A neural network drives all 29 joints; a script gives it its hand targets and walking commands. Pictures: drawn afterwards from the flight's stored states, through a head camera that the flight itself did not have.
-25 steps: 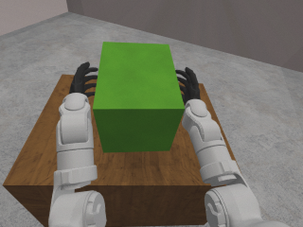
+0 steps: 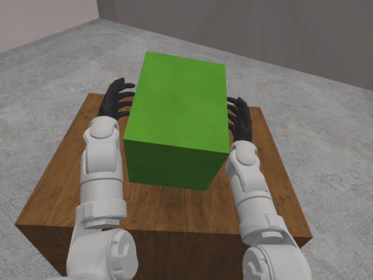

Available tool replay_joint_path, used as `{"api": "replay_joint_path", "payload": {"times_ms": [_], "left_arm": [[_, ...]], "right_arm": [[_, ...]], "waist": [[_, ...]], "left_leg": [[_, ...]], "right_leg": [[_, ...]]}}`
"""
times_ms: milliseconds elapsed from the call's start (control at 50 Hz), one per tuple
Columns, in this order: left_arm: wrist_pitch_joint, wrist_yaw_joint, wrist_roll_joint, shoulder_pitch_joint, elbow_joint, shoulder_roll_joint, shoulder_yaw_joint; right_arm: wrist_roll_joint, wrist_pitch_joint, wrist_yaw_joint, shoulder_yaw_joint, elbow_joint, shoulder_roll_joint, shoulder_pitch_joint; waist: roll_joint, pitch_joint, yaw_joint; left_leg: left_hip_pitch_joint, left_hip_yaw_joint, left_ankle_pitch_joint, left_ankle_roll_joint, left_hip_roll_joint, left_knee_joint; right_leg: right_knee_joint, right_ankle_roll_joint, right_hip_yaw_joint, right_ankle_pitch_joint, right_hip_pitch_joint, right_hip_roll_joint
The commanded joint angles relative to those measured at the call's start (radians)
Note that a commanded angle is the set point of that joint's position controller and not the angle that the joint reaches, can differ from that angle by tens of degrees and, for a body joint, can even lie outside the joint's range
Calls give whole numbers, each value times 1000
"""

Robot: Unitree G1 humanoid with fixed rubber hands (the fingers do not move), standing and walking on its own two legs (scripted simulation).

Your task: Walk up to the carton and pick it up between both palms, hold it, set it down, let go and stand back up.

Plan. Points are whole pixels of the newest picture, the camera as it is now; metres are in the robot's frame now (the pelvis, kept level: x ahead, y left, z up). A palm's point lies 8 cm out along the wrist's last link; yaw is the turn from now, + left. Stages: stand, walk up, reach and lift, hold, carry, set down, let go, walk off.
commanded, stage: set down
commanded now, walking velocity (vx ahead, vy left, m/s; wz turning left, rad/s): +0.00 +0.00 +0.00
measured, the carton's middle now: (177, 123) +0.42 +0.00 +0.13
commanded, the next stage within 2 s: none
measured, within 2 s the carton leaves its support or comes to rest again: neither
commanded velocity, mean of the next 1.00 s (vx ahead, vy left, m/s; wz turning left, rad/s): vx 0.00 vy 0.00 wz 0.00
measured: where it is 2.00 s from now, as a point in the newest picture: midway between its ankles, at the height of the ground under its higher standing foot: outside the picture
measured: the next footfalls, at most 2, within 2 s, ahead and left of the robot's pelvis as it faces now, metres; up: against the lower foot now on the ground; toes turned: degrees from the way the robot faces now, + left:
none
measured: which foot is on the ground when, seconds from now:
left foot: down 0.00-1.00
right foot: down 0.00-1.00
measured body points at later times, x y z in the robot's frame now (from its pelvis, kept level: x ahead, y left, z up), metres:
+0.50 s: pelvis +0.01 +0.01 +0.00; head +0.02 +0.05 +0.45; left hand +0.41 +0.14 +0.11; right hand +0.38 -0.14 +0.11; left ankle +0.04 +0.14 -0.75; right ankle -0.01 -0.13 -0.75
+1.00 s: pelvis +0.01 +0.01 +0.00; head +0.03 +0.05 +0.45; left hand +0.43 +0.13 +0.09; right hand +0.37 -0.15 +0.08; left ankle +0.04 +0.14 -0.75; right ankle -0.01 -0.13 -0.75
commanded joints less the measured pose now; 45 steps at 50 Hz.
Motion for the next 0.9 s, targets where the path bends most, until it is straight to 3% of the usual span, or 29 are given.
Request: {"api": "replay_joint_path", "payload": {"times_ms": [0,100,200,280,320,380,540,620,640,700,880], "left_arm": [[-60,-115,-100,-393,38,-436,-408],[-149,-58,-148,-412,-18,-475,-546],[-195,-19,-170,-414,-44,-473,-606],[-194,-18,-165,-381,-18,-465,-588],[-178,-25,-149,-318,-18,-430,-550],[-171,-40,-144,-307,12,-417,-516],[-249,-45,-156,-380,77,-440,-524],[-293,-40,-159,-421,140,-442,-512],[-318,-38,-160,-537,170,-474,-511],[-352,-32,-134,-531,266,-487,-470],[-409,-61,-61,-511,462,-479,-303]], "right_arm": [[-4,-187,122,391,-222,340,-681],[33,-265,108,458,-222,343,-667],[56,-275,98,484,-202,355,-621],[67,-260,89,488,-179,362,-583],[62,-248,88,477,-171,360,-573],[45,-248,82,460,-160,361,-561],[-2,-300,77,430,-132,402,-579],[-33,-324,80,402,-83,422,-590],[-70,-328,86,356,-57,422,-619],[-110,-342,101,307,-4,451,-622],[-194,-388,96,202,158,476,-602]], "waist": [[30,-316,-3],[79,-462,-19],[118,-511,-25],[110,-481,-20],[80,-390,-12],[61,-361,-11],[76,-431,-22],[76,-447,-16],[97,-506,-10],[97,-489,1],[49,-392,32]], "left_leg": [[68,139,64,30,-59,-18],[180,111,311,-19,-46,59],[205,88,412,-40,-44,92],[177,85,389,-34,-50,85],[127,93,322,-6,-45,55],[84,102,260,9,-47,33],[92,108,266,-1,-43,45],[75,110,226,2,-39,35],[56,110,186,-16,-42,29],[81,121,134,-4,-34,19],[10,156,113,23,-40,-18]], "right_leg": [[-38,21,-109,183,23,69],[-23,2,-111,316,11,87],[-23,-2,-95,361,-7,86],[-26,6,-84,366,1,81],[-23,15,-68,344,50,75],[-21,25,-61,348,66,67],[-27,21,-63,355,32,69],[-35,19,-62,311,2,66],[-39,9,-84,244,-51,67],[-55,5,-85,181,-92,68],[-60,24,-70,238,-19,65]]}}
